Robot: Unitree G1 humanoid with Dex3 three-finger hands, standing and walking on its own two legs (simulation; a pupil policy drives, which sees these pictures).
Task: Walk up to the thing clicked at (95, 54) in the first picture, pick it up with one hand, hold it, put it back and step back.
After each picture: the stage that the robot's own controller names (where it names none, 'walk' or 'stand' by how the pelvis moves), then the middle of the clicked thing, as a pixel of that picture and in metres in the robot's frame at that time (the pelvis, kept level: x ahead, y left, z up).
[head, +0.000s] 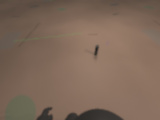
stand; (96, 50) +1.35 -0.11 -0.65
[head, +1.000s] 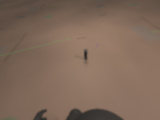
walk; (85, 54) +1.21 +0.19 -0.63
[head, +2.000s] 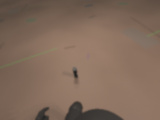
walk; (75, 72) +0.73 +0.29 -0.64
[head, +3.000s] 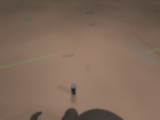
stand; (73, 89) +0.49 +0.18 -0.63
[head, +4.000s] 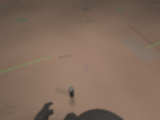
stand; (71, 92) +0.43 +0.21 -0.65
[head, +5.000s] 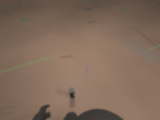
stand; (71, 93) +0.41 +0.21 -0.64
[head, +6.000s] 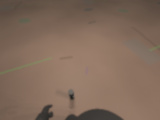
stand; (71, 94) +0.39 +0.21 -0.66
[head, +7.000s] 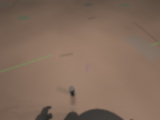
stand; (72, 91) +0.40 +0.22 -0.65
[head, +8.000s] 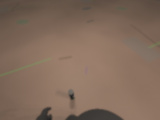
stand; (71, 94) +0.39 +0.22 -0.66
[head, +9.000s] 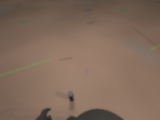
stand; (71, 96) +0.37 +0.22 -0.66
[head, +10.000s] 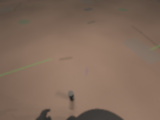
stand; (71, 96) +0.37 +0.22 -0.66
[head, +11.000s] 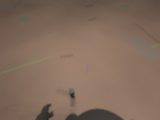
go down; (72, 93) +0.39 +0.22 -0.65
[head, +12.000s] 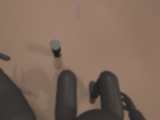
go down; (56, 50) +0.48 +0.24 -0.25
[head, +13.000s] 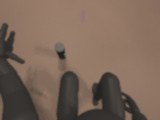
close in; (61, 52) +0.49 +0.22 -0.26
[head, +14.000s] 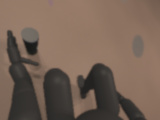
close in; (31, 44) +0.48 +0.26 -0.17
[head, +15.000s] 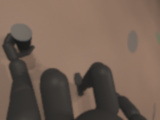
close; (23, 42) +0.46 +0.28 -0.17
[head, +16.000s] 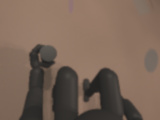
lift; (47, 56) +0.37 +0.25 -0.12
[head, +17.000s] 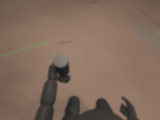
lift; (63, 71) +0.32 +0.18 +0.05
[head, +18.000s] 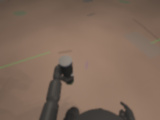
hold; (67, 72) +0.33 +0.16 +0.04
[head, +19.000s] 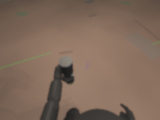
hold; (68, 72) +0.33 +0.16 +0.04
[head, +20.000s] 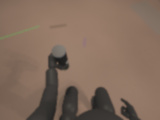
crouch; (62, 60) +0.40 +0.18 -0.02
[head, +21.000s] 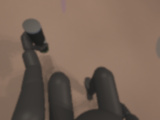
lower; (39, 40) +0.51 +0.24 -0.09
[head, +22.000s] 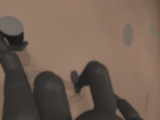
lower; (15, 38) +0.48 +0.27 -0.18
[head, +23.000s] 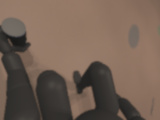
lower; (18, 39) +0.47 +0.28 -0.18
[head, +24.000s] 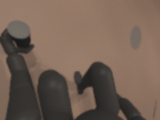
lower; (22, 41) +0.47 +0.27 -0.18
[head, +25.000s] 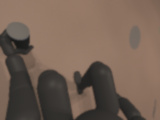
lower; (21, 42) +0.46 +0.27 -0.18
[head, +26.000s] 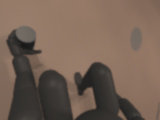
open; (27, 43) +0.47 +0.25 -0.18
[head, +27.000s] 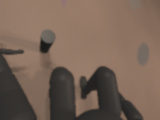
stand; (46, 43) +0.47 +0.24 -0.20
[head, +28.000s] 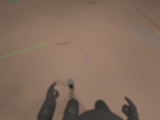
stand; (71, 84) +0.41 +0.18 -0.54
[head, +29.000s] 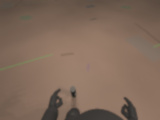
stand; (73, 92) +0.41 +0.18 -0.60
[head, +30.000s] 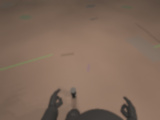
stand; (73, 93) +0.40 +0.18 -0.60
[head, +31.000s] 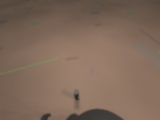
stand; (76, 95) +0.42 +0.18 -0.65
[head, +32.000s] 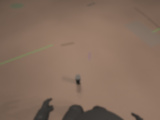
walk; (78, 80) +0.49 +0.13 -0.63
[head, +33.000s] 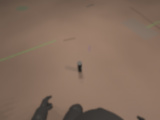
walk; (79, 67) +0.73 +0.17 -0.63
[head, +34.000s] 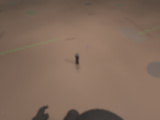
stand; (77, 59) +1.03 +0.24 -0.64
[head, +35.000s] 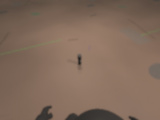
stand; (79, 59) +1.05 +0.21 -0.66
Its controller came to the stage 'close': yes
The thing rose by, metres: 0.69
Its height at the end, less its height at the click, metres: +0.00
